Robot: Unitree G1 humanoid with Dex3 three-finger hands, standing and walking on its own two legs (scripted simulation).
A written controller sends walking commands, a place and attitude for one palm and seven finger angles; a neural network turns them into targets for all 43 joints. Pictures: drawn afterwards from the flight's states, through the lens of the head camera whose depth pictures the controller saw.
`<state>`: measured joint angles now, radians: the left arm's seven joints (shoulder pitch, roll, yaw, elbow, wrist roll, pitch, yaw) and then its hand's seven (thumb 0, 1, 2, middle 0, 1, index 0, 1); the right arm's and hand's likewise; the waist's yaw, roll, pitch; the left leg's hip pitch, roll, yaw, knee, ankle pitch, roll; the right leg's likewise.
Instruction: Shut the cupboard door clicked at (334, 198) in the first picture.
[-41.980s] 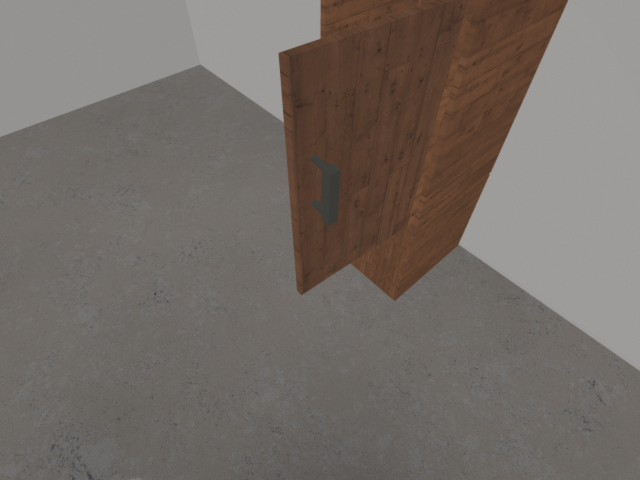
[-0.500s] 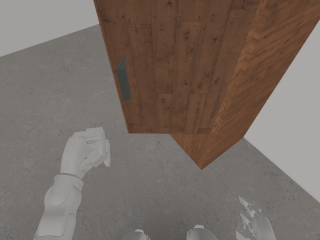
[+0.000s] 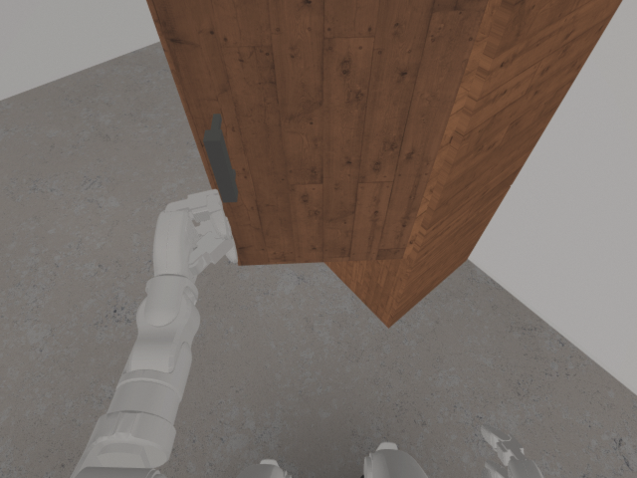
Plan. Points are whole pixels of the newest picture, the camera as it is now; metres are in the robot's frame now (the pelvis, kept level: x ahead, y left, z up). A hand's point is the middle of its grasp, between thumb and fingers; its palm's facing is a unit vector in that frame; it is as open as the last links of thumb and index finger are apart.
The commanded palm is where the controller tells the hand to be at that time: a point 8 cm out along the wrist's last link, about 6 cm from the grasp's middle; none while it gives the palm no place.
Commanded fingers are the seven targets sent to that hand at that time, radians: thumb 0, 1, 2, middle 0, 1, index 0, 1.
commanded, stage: bring the fist close to the handle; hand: left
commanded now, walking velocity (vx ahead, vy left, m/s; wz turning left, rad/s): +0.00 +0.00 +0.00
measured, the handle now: (223, 159) +0.54 +0.15 +0.06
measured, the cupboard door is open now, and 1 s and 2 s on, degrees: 53 51 35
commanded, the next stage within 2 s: push the door shut along its arc in 0.58 s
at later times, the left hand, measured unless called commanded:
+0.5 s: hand (235, 214) +0.43 +0.12 +0.06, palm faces +0.06 -1.00 -0.02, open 3.1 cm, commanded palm +0.40 +0.17 +0.07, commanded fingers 0.00 0.90 0.90 -1.30 -1.50 -1.30 -1.50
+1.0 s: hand (243, 185) +0.48 +0.11 +0.07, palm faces -0.02 -1.00 -0.04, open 3.1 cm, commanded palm +0.46 +0.16 +0.07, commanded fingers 0.00 0.90 0.90 -1.30 -1.50 -1.30 -1.50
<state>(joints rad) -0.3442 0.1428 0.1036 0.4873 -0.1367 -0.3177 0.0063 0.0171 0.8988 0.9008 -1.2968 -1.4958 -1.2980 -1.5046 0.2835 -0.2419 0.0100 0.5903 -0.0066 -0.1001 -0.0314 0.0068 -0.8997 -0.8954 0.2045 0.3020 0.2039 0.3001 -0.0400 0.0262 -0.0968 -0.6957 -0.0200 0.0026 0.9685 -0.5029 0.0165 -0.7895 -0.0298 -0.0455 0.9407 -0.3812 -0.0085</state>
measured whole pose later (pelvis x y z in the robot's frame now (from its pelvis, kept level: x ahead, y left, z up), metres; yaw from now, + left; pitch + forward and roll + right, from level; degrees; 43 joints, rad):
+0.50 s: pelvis -0.01 -0.01 +0.00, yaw -1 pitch +15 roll +1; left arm -0.59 0.21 0.24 0.89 -0.12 -0.42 -0.02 0.01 0.90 0.90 -1.29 -1.50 -1.30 -1.50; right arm 0.37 -0.26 -0.01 0.63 -0.01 -0.03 0.00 0.01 -0.90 -0.90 0.20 0.30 0.20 0.30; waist -0.08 0.03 -0.10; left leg -0.73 0.00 0.02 0.94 -0.48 0.01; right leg -0.83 -0.01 -0.03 0.92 -0.35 -0.02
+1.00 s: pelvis -0.02 +0.00 -0.01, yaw +0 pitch +18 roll +0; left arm -0.87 0.29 0.24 1.13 -0.08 -0.48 -0.07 0.02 0.90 0.90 -1.32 -1.50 -1.30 -1.50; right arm 0.32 -0.26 0.01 0.64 -0.03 -0.05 -0.01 0.00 -0.90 -0.90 0.20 0.30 0.20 0.30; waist -0.13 0.03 -0.10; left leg -0.86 -0.02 0.00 1.03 -0.49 0.02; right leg -0.94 -0.03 -0.05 0.98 -0.36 -0.01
